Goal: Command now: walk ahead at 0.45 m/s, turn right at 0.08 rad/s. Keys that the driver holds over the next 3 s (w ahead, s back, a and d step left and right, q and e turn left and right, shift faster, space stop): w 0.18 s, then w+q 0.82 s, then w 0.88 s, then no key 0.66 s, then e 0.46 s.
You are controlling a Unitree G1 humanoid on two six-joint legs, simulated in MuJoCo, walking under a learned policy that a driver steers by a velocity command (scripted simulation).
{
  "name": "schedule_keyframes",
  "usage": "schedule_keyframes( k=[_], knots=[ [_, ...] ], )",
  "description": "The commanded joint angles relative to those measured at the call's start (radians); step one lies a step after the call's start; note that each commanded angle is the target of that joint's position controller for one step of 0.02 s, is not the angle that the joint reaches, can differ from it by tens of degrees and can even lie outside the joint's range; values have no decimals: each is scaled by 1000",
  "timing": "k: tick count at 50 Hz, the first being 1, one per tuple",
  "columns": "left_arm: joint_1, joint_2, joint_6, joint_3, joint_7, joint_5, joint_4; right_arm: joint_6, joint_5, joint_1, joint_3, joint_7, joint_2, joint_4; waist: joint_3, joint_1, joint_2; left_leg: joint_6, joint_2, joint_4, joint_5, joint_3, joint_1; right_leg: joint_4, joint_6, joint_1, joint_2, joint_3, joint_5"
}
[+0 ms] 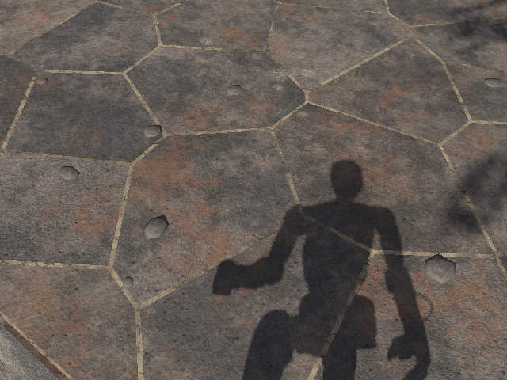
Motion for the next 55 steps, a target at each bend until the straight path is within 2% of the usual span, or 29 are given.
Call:
schedule_keyframes(
  k=[1, 5, 7, 8, 9, 10, 11, 12, 13, 14, 16, 19, 22, 25, 30, 33, 35, 36, 37, 38, 39, 40, 41, 42, 43, 45, 50, 53, 55],
  knots=[
    [-193, 11, -22, -11, -16, -8, -122, -7, 8, -7, -35, -6, -200, -56, 77, -24, 155, 160, 201, -113, 228, -109, -64, -148, 8, 30, 35, -60, 82],
    [-195, 56, -23, 1, -31, -15, -141, 9, 20, 15, -40, -6, -217, -46, 88, 15, 172, 143, 267, -59, 367, -117, 21, -236, -46, 98, 48, -50, 35],
    [-23, 114, -21, 33, -25, -8, -94, 17, 22, -8, -42, -8, -227, -52, -23, 126, 166, 109, 233, 153, 710, -52, 19, -274, -98, 355, 96, -85, 25],
    [146, 158, -17, 56, -15, -7, -46, 18, 12, -12, -33, -10, -206, -63, -131, 204, 144, 78, 188, 359, 709, -15, -92, -253, -130, 608, 72, -62, 28],
    [309, 242, -7, 75, -1, 15, -17, 10, -13, 17, -8, -9, -126, -99, -296, 233, -47, 31, 103, 731, 354, 30, -383, -244, -219, 948, -175, 260, -55],
    [321, 258, -9, 67, -11, 17, -8, -13, 4, 98, 17, -3, -49, -99, -424, 181, -276, 12, -37, 977, -304, -83, -607, -436, -331, 1066, -348, 710, -266],
    [271, 163, -13, 41, -13, 15, -12, -24, 37, 13, -16, 3, -167, -104, -285, 199, -160, 26, 22, 1075, -278, -146, -713, -476, -281, 967, -312, 645, -335],
    [198, 131, -18, 29, -11, 10, -17, -29, 47, -64, -23, 5, -190, -129, -146, 180, -114, 42, 68, 1062, -182, -117, -742, -490, -241, 820, -277, 474, -259],
    [133, 109, -22, 21, -12, 14, -19, -27, 36, -94, -23, -1, -173, -128, -88, 145, -36, 42, 110, 1011, -95, -104, -695, -518, -217, 687, -234, 364, -173],
    [89, 84, -29, 16, -16, 21, -19, -17, 23, -92, -28, -3, -162, -125, -40, 112, -43, 39, 136, 962, -39, -108, -654, -552, -203, 592, -197, 275, -100],
    [53, 64, -47, 15, -18, 26, -3, 14, 25, -51, -26, -3, -119, -113, -22, 70, -62, 31, 155, 931, 19, -115, -578, -615, -198, 497, -171, 173, -39],
    [61, 78, -62, 22, -9, 31, 28, 39, 22, -98, -28, -6, -101, -137, 30, 58, -26, 12, 147, 866, 110, -140, -649, -659, -201, 466, -168, 59, 59],
    [81, 90, -62, 26, 4, 34, 50, 33, 13, -166, -29, 3, -101, -167, 54, 70, -7, 1, 126, 705, 274, -149, -697, -672, -188, 496, -154, -38, 120],
    [99, 112, -58, 29, 16, 28, 64, 25, 6, -269, -17, 23, -84, -204, 82, 106, 11, 4, 111, 532, 394, -71, -664, -688, -164, 512, -142, -129, 149],
    [195, 141, -21, 40, 26, 9, 107, 23, 9, -415, -1, 56, -69, -296, 116, 161, 25, 42, 90, 391, 307, 3, -746, -607, -154, 728, -199, -187, 293],
    [179, 179, 7, 49, 37, 3, 100, 27, 15, -386, -18, 71, -105, -332, 46, 114, -30, 90, 9, 376, 150, 92, -621, -439, -125, 795, -209, -225, 742],
    [156, 203, 24, 51, 46, 1, 90, 31, 21, -182, -60, 64, -181, -301, -80, -6, -61, 145, -70, 350, 102, 121, -333, -142, -92, 742, -183, -247, 932],
    [142, 198, 20, 45, 51, 2, 76, 38, 19, -12, -95, 46, -251, -264, -166, -96, -15, 192, -44, 290, 151, 24, -31, 121, -50, 548, -145, -254, 739],
    [222, 55, -5, 4, 36, 37, 29, 44, 19, 30, -117, 27, -354, -254, -253, -9, 240, 345, 215, 277, 91, -465, 339, 491, 18, 98, 23, -218, -161],
    [183, 67, -54, -10, 20, 9, 1, 31, 9, 40, -101, 30, -331, -288, -411, -21, 215, 468, 347, 98, -10, -891, 477, 684, 21, -94, 144, 33, -506],
    [67, 129, -81, 7, 5, -29, -29, 24, 0, 24, -82, 30, -259, -283, -306, -59, 137, 399, 313, 60, 22, -749, 426, 682, -3, -192, 76, 101, -423],
    [39, 124, -93, 1, 4, -30, -40, 17, 7, -32, -72, 30, -219, -288, -188, -22, 78, 357, 269, 61, 88, -601, 277, 592, -21, -188, 30, 89, -337],
    [36, 120, -94, 5, 13, -5, -30, 14, 9, -108, -63, 30, -189, -302, -111, 31, 16, 323, 225, 53, 180, -500, 112, 492, -16, -128, -8, 79, -288],
    [47, 136, -83, 15, 17, 14, -25, 13, 2, -158, -52, 26, -157, -322, -75, 67, 27, 310, 193, 30, 273, -431, -3, 430, -8, -52, -31, 79, -256],
    [66, 136, -69, 19, 16, 20, -27, 13, -6, -178, -49, 23, -155, -336, -62, 93, 47, 310, 177, 7, 315, -408, -77, 400, 4, -2, -38, 78, -238],
    [75, 110, -46, 14, 17, 28, -36, 11, 0, -174, -56, 14, -175, -340, -44, 108, 54, 315, 160, -16, 396, -353, -168, 310, 36, 27, -42, 54, -211],
    [-106, 55, -41, -12, 12, 29, -90, 25, 11, -112, -67, -13, -213, -328, -6, 43, 102, 233, 60, 1, 314, -232, -280, -80, 72, 107, 27, 16, 122],
    [-168, 69, -52, -13, -6, 11, -103, 30, 11, -49, -61, -13, -200, -306, -13, 1, 131, 212, 92, 29, 216, -266, -229, -198, 62, 150, 51, 17, 223],
    [-183, 92, -61, -5, -16, 10, -112, 32, 12, -19, -56, -13, -187, -292, -9, -3, 139, 202, 132, 80, 193, -317, -148, -245, 34, 137, 50, 32, 180]
  ],
)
